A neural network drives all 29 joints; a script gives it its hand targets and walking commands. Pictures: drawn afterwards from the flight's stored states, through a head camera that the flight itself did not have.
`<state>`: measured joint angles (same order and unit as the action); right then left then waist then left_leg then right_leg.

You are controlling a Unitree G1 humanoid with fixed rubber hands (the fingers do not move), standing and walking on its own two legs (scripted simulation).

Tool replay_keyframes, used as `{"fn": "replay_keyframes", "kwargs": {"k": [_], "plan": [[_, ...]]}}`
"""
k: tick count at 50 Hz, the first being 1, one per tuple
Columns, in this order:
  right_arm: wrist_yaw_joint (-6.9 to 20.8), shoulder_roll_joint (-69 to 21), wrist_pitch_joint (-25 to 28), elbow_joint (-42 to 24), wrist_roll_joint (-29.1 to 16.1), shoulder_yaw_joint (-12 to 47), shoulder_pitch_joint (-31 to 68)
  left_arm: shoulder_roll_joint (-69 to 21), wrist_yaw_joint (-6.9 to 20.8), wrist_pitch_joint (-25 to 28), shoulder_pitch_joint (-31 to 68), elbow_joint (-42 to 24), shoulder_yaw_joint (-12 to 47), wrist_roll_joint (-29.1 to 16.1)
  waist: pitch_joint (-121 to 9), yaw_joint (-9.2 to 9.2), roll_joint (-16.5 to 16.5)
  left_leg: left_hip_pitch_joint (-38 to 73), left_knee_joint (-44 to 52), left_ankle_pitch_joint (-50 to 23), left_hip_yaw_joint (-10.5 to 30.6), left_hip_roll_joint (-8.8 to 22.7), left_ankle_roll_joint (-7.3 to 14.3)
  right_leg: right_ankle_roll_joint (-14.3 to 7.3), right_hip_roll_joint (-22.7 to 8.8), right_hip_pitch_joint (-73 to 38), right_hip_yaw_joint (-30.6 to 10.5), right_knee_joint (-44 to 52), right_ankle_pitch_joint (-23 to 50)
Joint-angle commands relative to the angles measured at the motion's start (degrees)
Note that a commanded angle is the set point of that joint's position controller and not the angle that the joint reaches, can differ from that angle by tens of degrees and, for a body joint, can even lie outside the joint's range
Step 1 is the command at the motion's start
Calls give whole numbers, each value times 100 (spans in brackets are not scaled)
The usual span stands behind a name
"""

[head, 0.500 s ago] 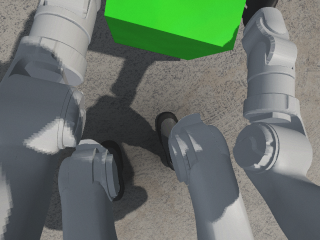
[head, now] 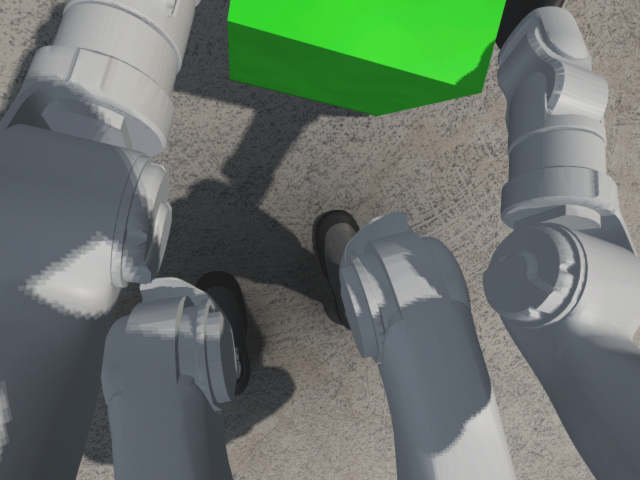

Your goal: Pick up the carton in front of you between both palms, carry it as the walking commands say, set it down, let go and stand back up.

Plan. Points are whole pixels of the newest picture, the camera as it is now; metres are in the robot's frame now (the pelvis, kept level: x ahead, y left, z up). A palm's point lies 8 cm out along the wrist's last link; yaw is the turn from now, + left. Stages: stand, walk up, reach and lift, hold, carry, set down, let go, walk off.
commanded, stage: set down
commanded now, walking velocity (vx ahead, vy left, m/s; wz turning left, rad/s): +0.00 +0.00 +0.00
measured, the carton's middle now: out of the picture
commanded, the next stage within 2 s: let go in 1.74 s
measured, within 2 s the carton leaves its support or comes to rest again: neither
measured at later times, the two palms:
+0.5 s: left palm out of the picture +0.59 +0.00 -0.19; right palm (514, 25) +0.47 -0.29 -0.18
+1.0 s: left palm out of the picture +0.63 +0.01 -0.08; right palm out of the picture +0.49 -0.32 -0.09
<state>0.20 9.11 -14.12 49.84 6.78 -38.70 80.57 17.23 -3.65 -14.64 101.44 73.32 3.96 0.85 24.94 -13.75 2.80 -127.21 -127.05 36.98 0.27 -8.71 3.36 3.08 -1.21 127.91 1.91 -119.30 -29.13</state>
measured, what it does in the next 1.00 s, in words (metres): stands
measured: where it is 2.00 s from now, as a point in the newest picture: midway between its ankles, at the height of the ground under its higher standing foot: (289, 321)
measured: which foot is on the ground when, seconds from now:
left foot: down 0.00-1.00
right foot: down 0.00-1.00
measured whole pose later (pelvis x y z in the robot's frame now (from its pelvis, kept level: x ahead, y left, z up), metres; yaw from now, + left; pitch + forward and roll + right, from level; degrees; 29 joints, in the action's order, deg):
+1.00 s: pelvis -0.01 -0.02 +0.03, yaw -1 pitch +37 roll -3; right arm -8.3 12.4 -13.5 46.4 -9.6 -22.6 79.5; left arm 28.0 -2.0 -17.1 97.8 63.6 6.0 -4.5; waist 20.9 -14.5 2.1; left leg -121.2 -122.0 37.7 0.9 -4.7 1.1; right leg 0.2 1.9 125.2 2.5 -114.4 -26.4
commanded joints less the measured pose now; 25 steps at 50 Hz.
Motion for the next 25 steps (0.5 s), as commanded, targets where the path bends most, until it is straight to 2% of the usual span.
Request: {"fn": "replay_keyframes", "kwargs": {"k": [1,9,14,18,21,22,23,25], "plan": [[1135,-2958,37,-81,-318,1442,2982,-3560,850,307,1726,-754,181,-160,-5105,-548,1092,2605,1201,-1586,646,125,-106,-112,345,-1915,106,430,1543],[1065,-2539,40,228,-211,1081,2584,-3124,860,254,1351,-546,1,197,-4525,-335,1198,2472,1175,-1377,684,227,-105,-191,336,-1690,-29,369,1288],[968,-2337,52,304,-101,908,2443,-2831,900,216,1219,-415,-121,345,-4277,-304,1144,2340,1197,-1110,669,266,-84,-181,329,-1747,-44,364,1113],[688,-1579,194,384,-16,597,1987,-1840,732,272,1302,-593,-165,362,-4362,-427,1107,2456,1206,-1112,640,348,-138,-115,300,-1939,22,363,1207],[157,-39,509,594,-20,174,1320,-23,339,358,1607,-934,-61,198,-4690,-634,1082,2722,1238,-1269,622,483,-280,-41,244,-2215,123,411,1471],[-95,684,647,680,-91,37,1104,804,154,402,1642,-953,-56,86,-4813,-712,1100,2813,1231,-1307,619,537,-343,-14,202,-2284,171,437,1540],[-270,1017,753,733,-252,58,1159,1092,54,425,1880,-966,96,-53,-5031,-769,1172,2904,1169,-1395,651,563,-383,-14,173,-2368,185,421,1655],[-403,1332,926,632,-643,364,1403,1123,16,438,2155,-902,499,-450,-5470,-970,1314,3082,1041,-1738,725,574,-414,-58,144,-2482,197,337,2012]]}}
